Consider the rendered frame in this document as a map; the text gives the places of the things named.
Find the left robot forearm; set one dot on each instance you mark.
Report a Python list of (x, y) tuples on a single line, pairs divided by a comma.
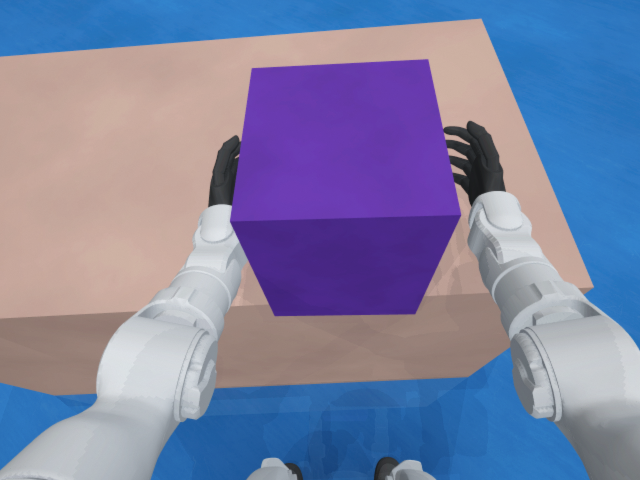
[(203, 290)]

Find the robot left shin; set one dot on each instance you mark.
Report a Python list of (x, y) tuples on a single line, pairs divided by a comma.
[(270, 462)]

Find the right robot forearm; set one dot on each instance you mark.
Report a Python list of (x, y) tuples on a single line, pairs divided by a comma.
[(522, 282)]

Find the pedestal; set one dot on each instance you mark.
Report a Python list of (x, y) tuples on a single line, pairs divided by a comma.
[(106, 160)]

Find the left robot upper arm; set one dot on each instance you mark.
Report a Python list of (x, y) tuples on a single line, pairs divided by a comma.
[(156, 374)]

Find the robot right shin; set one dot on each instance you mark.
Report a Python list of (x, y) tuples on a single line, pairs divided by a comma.
[(408, 464)]

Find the right robot hand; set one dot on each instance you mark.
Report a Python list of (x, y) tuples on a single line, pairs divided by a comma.
[(483, 170)]

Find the carton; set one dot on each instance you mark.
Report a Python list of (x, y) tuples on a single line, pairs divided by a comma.
[(344, 199)]

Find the robot shin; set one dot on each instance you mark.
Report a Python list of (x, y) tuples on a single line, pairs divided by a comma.
[(270, 462), (408, 464)]

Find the right robot upper arm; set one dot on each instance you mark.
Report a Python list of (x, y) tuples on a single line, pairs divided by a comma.
[(584, 375)]

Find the left robot hand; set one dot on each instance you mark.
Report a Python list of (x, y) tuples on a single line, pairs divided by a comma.
[(224, 173)]

